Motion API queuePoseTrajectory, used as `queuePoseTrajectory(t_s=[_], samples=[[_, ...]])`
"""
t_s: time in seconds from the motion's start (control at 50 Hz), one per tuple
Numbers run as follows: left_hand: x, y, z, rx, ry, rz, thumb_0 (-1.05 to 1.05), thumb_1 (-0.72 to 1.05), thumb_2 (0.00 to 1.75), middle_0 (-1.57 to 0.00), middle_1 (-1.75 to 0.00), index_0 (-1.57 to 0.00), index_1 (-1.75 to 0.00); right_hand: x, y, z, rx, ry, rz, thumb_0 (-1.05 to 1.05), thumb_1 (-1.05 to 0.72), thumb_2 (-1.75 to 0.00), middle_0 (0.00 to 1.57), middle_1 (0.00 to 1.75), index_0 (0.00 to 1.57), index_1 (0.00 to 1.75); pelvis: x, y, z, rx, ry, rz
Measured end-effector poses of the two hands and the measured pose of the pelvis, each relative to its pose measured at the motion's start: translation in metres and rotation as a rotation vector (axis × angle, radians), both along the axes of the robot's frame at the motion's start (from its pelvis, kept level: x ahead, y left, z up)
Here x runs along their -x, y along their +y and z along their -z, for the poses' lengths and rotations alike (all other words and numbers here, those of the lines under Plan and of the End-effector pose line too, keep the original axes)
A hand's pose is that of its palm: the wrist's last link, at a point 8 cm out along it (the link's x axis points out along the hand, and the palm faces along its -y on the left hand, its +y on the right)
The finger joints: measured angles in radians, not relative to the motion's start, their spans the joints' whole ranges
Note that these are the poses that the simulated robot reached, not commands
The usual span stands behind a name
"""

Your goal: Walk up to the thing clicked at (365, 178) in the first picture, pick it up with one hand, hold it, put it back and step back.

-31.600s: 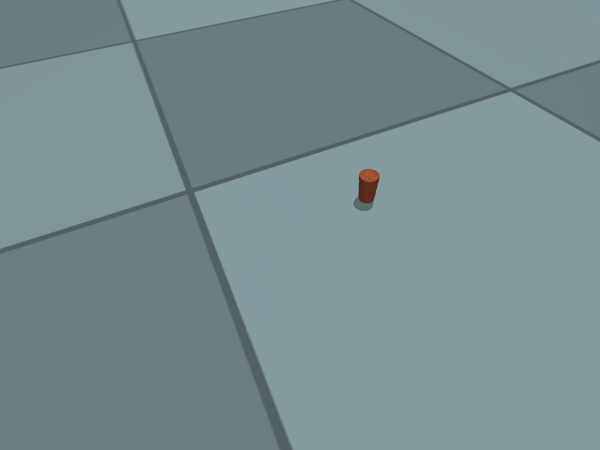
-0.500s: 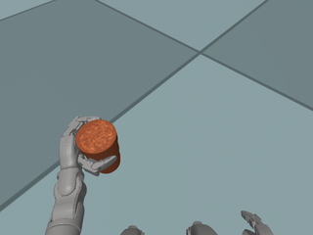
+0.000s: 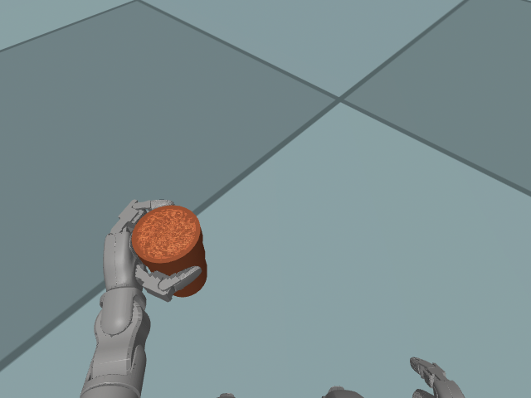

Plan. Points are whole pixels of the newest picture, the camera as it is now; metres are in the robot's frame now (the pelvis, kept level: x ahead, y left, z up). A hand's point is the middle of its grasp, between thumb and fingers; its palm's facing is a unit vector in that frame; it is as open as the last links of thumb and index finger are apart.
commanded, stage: hold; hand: left
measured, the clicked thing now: (177, 257) +0.34 +0.16 +0.01
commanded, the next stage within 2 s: none
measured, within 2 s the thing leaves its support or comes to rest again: neither
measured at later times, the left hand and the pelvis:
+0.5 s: hand (160, 252) +0.32 +0.17 +0.05, palm faces +0.17 -0.99 -0.02, open 12.0 cm; pelvis -0.01 +0.00 +0.01, yaw +0 degrees
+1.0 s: hand (161, 256) +0.32 +0.17 +0.05, palm faces +0.16 -0.99 -0.02, open 12.0 cm; pelvis -0.01 +0.00 +0.01, yaw +0 degrees
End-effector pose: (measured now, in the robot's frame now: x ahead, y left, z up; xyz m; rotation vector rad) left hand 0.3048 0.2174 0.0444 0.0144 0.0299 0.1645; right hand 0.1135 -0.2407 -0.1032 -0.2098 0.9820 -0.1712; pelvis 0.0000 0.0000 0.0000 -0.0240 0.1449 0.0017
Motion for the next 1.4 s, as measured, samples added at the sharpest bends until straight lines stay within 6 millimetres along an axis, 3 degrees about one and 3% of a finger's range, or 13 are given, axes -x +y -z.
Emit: queuePoseTrajectory(t_s=[1.0, 1.4], samples=[[0.017, 0.002, -0.010, -0.005, -0.003, 0.000, -0.02, -0.60, 1.05, -0.65, -0.94, -0.60, -0.98, 0.007, 0.001, -0.011, -0.017, -0.024, -0.014, 0.01, -0.91, -0.90, 0.20, 0.30, 0.20, 0.30, 0.011, 0.000, -0.009, -0.005, -0.047, -0.003], [0.004, -0.001, -0.012, -0.003, -0.011, 0.001, -0.02, -0.60, 1.04, -0.65, -0.94, -0.60, -0.98, -0.006, 0.000, -0.012, -0.017, -0.034, -0.016, 0.01, -0.91, -0.90, 0.20, 0.30, 0.20, 0.30, 0.002, -0.001, -0.010, -0.005, -0.038, -0.003]])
